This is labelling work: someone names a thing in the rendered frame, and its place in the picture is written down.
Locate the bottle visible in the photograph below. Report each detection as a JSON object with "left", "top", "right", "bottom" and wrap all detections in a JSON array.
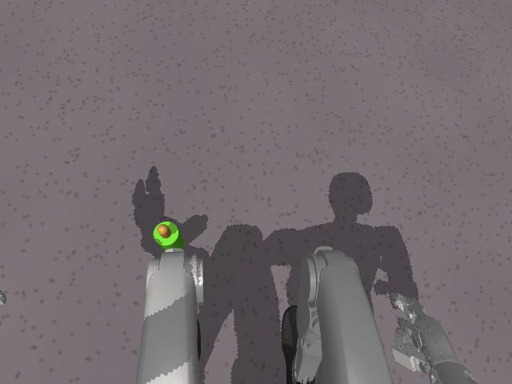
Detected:
[{"left": 154, "top": 222, "right": 184, "bottom": 250}]

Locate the right robot foot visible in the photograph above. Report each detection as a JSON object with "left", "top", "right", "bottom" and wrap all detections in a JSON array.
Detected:
[{"left": 282, "top": 306, "right": 315, "bottom": 384}]

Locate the right robot hand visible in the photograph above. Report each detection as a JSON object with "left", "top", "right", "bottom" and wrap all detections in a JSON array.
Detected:
[{"left": 390, "top": 292, "right": 459, "bottom": 376}]

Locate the right robot arm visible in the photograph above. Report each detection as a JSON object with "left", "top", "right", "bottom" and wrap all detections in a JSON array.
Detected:
[{"left": 429, "top": 362, "right": 477, "bottom": 384}]

